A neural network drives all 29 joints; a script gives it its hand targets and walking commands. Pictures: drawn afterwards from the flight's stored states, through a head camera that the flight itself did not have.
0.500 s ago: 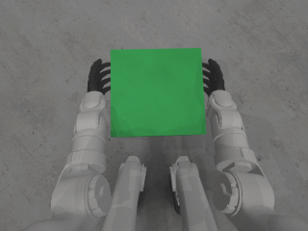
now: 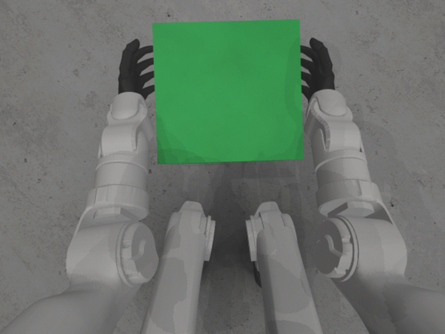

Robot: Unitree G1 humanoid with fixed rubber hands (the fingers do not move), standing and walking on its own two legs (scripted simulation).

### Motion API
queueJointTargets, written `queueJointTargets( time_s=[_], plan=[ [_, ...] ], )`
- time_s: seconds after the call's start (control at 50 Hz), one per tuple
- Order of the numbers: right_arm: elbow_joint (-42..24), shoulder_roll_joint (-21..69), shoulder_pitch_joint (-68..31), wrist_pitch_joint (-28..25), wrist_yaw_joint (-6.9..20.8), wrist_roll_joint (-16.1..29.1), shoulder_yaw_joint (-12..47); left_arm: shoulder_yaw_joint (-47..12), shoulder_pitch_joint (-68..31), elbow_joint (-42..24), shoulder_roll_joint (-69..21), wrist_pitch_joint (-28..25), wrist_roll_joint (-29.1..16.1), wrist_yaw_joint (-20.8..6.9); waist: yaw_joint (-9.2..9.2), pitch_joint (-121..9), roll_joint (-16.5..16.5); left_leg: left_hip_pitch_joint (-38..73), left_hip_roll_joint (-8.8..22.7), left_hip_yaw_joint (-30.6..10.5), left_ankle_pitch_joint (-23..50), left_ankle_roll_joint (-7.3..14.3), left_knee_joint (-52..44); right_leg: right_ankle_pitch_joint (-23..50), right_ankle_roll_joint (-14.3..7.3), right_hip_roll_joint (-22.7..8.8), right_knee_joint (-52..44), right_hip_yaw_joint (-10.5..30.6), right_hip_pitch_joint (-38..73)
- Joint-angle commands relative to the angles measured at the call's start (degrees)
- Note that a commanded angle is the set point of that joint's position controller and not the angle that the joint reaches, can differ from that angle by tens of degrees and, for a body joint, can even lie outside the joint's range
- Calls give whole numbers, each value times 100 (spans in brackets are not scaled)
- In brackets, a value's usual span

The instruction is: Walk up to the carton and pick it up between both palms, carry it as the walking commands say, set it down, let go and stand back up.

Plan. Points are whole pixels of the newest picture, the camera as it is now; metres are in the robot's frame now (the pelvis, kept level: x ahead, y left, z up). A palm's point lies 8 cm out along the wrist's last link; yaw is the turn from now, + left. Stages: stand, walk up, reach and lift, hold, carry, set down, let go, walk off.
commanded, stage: set down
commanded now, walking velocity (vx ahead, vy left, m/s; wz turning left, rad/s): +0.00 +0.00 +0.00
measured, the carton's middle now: (226, 109) +0.49 +0.01 -0.18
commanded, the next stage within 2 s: none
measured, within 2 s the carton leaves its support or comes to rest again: rests again in 1.76 s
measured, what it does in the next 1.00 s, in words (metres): lowers itself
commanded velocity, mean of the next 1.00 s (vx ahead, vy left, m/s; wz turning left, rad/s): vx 0.00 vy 0.00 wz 0.00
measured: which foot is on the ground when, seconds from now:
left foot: down 0.00-1.00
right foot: down 0.00-1.00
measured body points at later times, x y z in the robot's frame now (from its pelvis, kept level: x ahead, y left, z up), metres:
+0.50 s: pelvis -0.01 +0.00 -0.06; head +0.33 +0.00 +0.24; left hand +0.52 +0.16 -0.20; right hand +0.53 -0.14 -0.20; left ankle +0.10 +0.11 -0.45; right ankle +0.10 -0.11 -0.45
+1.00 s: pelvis +0.00 +0.00 -0.10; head +0.35 +0.00 +0.19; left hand +0.53 +0.16 -0.25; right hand +0.55 -0.14 -0.25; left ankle +0.10 +0.11 -0.45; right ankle +0.10 -0.11 -0.45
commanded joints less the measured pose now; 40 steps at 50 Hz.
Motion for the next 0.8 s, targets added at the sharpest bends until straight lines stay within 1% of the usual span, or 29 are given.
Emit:
queueJointTargets(
  time_s=[0.0,0.38,0.66,0.68,0.7,0.72,0.78],
  plan=[
    [-49,5194,-3464,-104,1017,535,2527,-2801,-3528,122,-5224,-37,-555,-1222,19,-5882,-87,2851,-187,580,1544,-17,-767,1433,-48,216,-702,-519,3344],
    [67,4799,-4294,-145,1045,774,2580,-2749,-4367,303,-4871,-78,-759,-1233,22,-5841,-121,2372,-135,684,1596,0,127,1475,-40,148,176,-609,2800],
    [272,4521,-4709,-241,1086,1013,2660,-2822,-4810,400,-4591,-177,-972,-1245,41,-5492,-120,2126,-55,705,1740,20,751,1588,-67,112,826,-622,2398],
    [265,4484,-4789,-248,1098,1027,2651,-2825,-4850,428,-4567,-179,-974,-1250,13,-5362,-112,2084,-47,691,1676,32,788,1514,-70,104,857,-615,2270],
    [251,4472,-4829,-262,1110,1054,2651,-2848,-4911,388,-4557,-186,-986,-1247,33,-5265,-59,2041,-42,697,1667,31,806,1511,-90,106,885,-601,2218],
    [228,4464,-4858,-285,1115,1082,2674,-2872,-4941,353,-4563,-204,-1005,-1240,49,-5212,-30,2028,-47,694,1735,29,832,1592,-105,113,922,-594,2203],
    [151,4469,-4868,-361,1096,1196,2779,-3050,-4990,195,-4619,-282,-1151,-1213,14,-5380,-4,2162,-57,662,2077,28,946,1932,-128,131,1052,-592,2333]
  ],
)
